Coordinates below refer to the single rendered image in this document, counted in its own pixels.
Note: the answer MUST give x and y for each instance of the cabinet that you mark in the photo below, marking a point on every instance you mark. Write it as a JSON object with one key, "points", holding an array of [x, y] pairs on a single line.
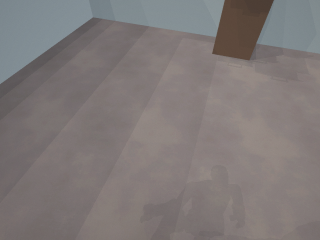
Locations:
{"points": [[240, 25]]}

